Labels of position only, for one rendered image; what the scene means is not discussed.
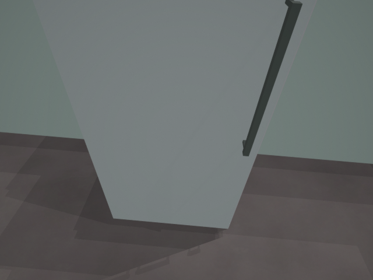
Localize fridge door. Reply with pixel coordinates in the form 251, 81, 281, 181
33, 0, 316, 229

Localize handle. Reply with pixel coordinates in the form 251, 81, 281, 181
242, 0, 302, 156

